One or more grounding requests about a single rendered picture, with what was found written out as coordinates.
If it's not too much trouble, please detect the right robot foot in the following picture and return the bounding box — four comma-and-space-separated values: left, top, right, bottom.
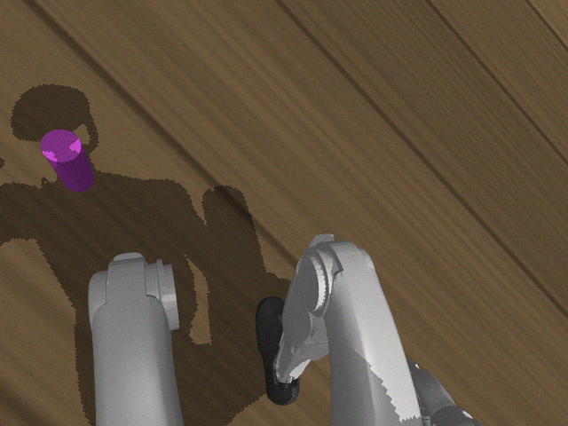
256, 296, 299, 406

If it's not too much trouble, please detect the right robot arm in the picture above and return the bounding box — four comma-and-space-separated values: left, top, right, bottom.
430, 406, 483, 426

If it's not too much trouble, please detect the right robot hand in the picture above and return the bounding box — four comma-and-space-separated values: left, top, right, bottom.
406, 359, 456, 426

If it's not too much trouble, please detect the can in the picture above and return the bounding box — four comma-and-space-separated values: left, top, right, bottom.
40, 130, 94, 192

